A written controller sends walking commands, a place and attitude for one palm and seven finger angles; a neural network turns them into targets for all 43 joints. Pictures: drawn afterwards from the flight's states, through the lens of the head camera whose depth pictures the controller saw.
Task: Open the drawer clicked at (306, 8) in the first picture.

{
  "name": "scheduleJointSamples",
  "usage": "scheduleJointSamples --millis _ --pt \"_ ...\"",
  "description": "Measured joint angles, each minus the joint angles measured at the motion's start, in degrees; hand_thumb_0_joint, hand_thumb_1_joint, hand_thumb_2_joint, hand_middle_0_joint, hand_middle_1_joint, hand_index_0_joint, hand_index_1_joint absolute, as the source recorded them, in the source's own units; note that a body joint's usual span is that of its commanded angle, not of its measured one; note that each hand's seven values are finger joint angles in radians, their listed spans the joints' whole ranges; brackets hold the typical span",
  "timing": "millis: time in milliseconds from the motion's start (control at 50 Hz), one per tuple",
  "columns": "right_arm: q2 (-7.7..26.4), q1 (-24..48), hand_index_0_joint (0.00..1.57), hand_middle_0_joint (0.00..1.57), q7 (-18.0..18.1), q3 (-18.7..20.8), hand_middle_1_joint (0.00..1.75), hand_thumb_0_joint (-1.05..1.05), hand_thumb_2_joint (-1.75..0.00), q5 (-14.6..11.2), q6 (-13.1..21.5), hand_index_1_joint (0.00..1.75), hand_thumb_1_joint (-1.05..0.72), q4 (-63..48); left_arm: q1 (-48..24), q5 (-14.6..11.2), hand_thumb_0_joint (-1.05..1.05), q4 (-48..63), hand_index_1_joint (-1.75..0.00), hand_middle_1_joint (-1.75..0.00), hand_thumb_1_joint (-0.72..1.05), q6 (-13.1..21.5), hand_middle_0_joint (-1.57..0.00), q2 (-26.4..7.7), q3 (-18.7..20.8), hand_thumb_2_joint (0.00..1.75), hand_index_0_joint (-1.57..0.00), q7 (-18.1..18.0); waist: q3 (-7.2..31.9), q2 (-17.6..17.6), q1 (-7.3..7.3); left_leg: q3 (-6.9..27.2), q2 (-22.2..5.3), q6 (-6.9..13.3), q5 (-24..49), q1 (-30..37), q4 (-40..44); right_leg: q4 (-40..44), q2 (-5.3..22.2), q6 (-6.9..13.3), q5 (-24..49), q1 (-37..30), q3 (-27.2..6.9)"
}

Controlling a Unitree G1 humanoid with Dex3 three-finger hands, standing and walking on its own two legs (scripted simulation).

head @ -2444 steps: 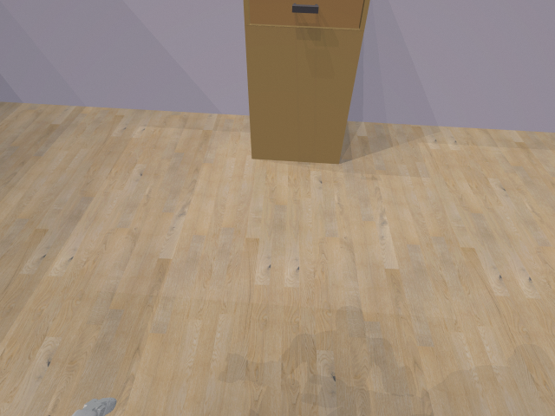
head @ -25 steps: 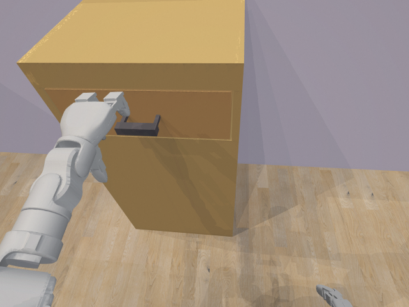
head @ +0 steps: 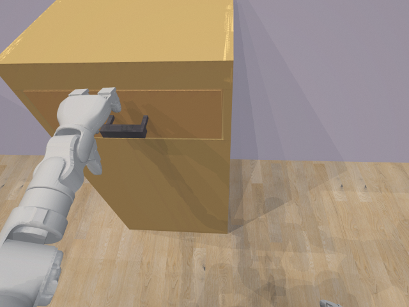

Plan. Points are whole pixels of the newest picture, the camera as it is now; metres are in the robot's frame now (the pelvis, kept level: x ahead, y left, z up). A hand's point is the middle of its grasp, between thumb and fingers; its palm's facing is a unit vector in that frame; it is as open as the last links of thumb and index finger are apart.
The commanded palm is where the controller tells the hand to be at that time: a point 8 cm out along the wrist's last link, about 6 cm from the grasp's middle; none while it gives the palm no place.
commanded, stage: move the hooked fingers above the handle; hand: left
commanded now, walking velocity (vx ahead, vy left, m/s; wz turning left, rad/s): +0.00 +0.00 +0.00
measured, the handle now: (126, 125) +0.50 +0.23 +0.05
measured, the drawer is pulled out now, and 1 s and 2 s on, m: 0.00 0.00 0.00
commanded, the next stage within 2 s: none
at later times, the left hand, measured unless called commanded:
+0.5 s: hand (112, 124) +0.45 +0.22 +0.10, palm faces -0.03 +0.02 -1.00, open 13.7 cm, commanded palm +0.42 +0.23 +0.16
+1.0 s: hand (105, 117) +0.46 +0.24 +0.12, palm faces +0.00 +0.02 -1.00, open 13.7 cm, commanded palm +0.43 +0.24 +0.16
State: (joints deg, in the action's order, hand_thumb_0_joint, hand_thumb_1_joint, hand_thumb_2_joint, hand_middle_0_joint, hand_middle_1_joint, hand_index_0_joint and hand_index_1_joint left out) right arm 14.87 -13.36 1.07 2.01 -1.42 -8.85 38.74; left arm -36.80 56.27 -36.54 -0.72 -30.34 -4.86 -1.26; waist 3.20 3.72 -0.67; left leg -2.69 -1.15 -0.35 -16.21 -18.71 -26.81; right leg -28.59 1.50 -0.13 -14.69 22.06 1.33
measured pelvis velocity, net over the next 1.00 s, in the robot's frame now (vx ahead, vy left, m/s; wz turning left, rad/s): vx -0.02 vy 0.00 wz -0.01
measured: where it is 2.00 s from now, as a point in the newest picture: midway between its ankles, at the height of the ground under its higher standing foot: outside the picture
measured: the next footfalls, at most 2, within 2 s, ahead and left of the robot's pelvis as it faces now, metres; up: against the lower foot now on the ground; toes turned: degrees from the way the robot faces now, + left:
none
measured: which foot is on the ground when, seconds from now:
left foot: down 0.00-1.00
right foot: down 0.00-1.00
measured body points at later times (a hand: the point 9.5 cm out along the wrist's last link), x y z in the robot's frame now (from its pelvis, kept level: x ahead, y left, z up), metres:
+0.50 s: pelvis -0.01 +0.00 +0.00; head +0.03 -0.04 +0.44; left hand +0.44 +0.22 +0.16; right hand +0.05 -0.26 -0.15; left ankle -0.04 +0.12 -0.74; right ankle -0.01 -0.12 -0.74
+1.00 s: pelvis -0.02 +0.00 +0.00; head +0.04 -0.02 +0.44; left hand +0.45 +0.23 +0.17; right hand +0.05 -0.27 -0.14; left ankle -0.04 +0.12 -0.74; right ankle -0.01 -0.12 -0.74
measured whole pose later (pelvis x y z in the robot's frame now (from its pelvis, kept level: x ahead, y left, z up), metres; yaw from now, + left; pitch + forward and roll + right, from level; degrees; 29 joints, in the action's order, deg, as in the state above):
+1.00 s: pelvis -0.02 +0.00 +0.00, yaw -1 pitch +10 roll +0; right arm 15.5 -16.2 2.6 2.2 -1.5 -7.5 39.1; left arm -49.1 58.3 -52.2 3.4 -31.8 -4.4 -5.9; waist 4.1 2.7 2.8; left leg -3.2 -1.2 0.0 -16.2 -24.4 -30.3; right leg -31.1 1.5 -0.3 -13.9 27.6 0.6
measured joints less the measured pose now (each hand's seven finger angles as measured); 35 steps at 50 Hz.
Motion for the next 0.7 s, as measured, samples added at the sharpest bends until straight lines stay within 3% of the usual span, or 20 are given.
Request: scheduleJointSamples --millis 60,120,180,240,280,320,380,460,520,620,700 --pt "0.5 -1.1 0.2 0.2 0.6 0.4 0.3 0.01 -0.9 -0.1 -0.3 0.3 -0.9 0.0 -0.3 -1.3 0.0 -0.3 -1.2 -1.2 -0.49 0.8 -0.31 0.3 -2.4 0.3 -0.32 3.1 -0.2 0.0 0.18 0.6 0.2 0.1 -0.2 -0.2 -0.5 -0.3 0.2 0.0 -0.3 -0.2 0.6" --pt "0.6 -1.6 0.2 0.2 1.3 0.8 0.3 0.01 -0.9 0.1 -0.1 0.3 -0.9 0.1 -0.7 -1.9 0.0 0.1 -1.2 -1.2 -0.49 4.9 -0.32 1.3 -3.8 0.3 -0.32 4.5 -0.6 -0.5 0.53 1.0 0.3 0.1 -0.5 -0.7 -1.3 -0.9 0.3 0.0 -0.6 0.1 0.9" --pt "0.6 -1.5 0.2 0.2 1.7 0.9 0.3 0.01 -0.9 0.3 0.6 0.3 -0.9 0.3 -2.4 -1.5 0.0 -1.2 -1.2 -1.2 -0.49 9.4 -0.32 2.3 -4.0 0.3 -0.32 2.7 -0.7 -1.1 1.37 1.1 0.3 0.1 -0.9 -1.9 -2.5 -1.8 0.4 0.0 -0.9 1.1 1.0" --pt "0.3 -1.2 0.2 0.2 1.6 1.1 0.3 0.01 -0.9 0.6 1.1 0.3 -0.9 0.3 -4.1 0.0 0.0 -2.6 -1.2 -1.2 -0.49 11.8 -0.32 2.4 -1.4 0.3 -0.33 -1.4 -0.5 -1.6 2.33 0.5 0.1 0.0 -1.1 -3.4 -3.4 -2.7 0.2 0.1 -0.9 3.0 0.4" --pt "0.2 -1.3 0.2 0.2 1.2 1.2 0.3 0.01 -0.9 0.8 1.3 0.3 -0.9 0.4 -5.3 1.2 0.0 -4.0 -1.2 -1.2 -0.49 11.1 -0.32 1.9 0.6 0.3 -0.33 -4.7 0.0 -1.5 2.8 0.0 -0.1 0.0 -1.1 -4.2 -3.6 -3.0 0.0 0.1 -0.7 4.0 -0.1" --pt "0.1 -1.6 0.2 0.2 0.8 1.3 0.3 0.01 -0.9 0.9 1.3 0.3 -0.9 0.9 -6.2 1.4 0.0 -5.7 -1.2 -1.24 -0.49 10.7 -0.38 1.8 1.1 0.3 -0.33 -6.2 0.4 -1.0 2.75 -0.4 -0.3 0.0 -1.1 -4.6 -3.6 -2.9 -0.2 0.1 -0.5 4.6 -0.6" --pt "0.2 -1.8 0.2 0.2 0.2 0.9 0.3 0.01 -0.9 0.6 0.5 0.3 -0.9 1.6 -6.6 2.1 0.0 -8.2 -1.21 -1.26 -0.49 7.4 -0.42 2.6 1.2 0.3 -0.33 -7.7 1.0 -0.2 2.59 -1.1 -0.3 0.1 -0.7 -4.4 -2.9 -2.6 -0.3 0.0 0.0 4.8 -1.2" --pt "-0.2 -1.8 0.2 0.2 0.6 -0.1 0.3 0.01 -0.9 0.0 -0.5 0.3 -0.9 1.5 -6.7 2.7 0.0 -11.4 -1.22 -1.25 -0.49 3.0 -0.39 1.9 2.2 0.3 -0.34 -6.2 1.1 0.3 3.02 -1.8 -0.4 0.1 0.0 -3.2 -1.6 -2.1 -0.5 0.0 0.5 4.2 -1.9" --pt "-0.5 -2.2 0.2 0.2 1.4 -0.5 0.3 0.01 -0.9 -0.4 -0.4 0.3 -0.9 0.6 -6.4 2.3 0.0 -13.4 -1.22 -1.23 -0.49 1.7 -0.37 0.0 2.9 0.3 -0.33 -3.7 0.7 0.1 3.3 -1.7 -0.5 0.0 0.5 -2.5 -1.0 -1.7 -0.6 0.1 0.8 3.6 -1.8" --pt "0.0 -3.9 0.2 0.2 2.2 0.5 0.3 0.01 -0.9 -0.3 0.6 0.3 -0.9 -0.5 -4.5 0.9 0.0 -9.8 -1.21 -1.22 -0.49 5.3 -0.34 -1.4 0.6 0.3 -0.33 0.2 0.1 -0.5 2.29 -0.5 -0.4 -0.2 0.7 -2.2 -1.4 -1.5 -0.4 0.4 0.9 2.5 -0.5" --pt "0.9 -3.8 0.2 0.2 2.5 1.1 0.3 0.01 -0.9 -0.1 1.2 0.3 -0.9 0.2 -5.0 0.2 0.0 -7.5 -1.2 -1.21 -0.49 9.6 -0.33 -0.3 -1.9 0.3 -0.33 0.4 -0.4 -1.2 1.78 0.7 -0.1 -0.1 0.4 -2.9 -2.6 -2.0 0.0 0.3 0.5 2.3 0.6"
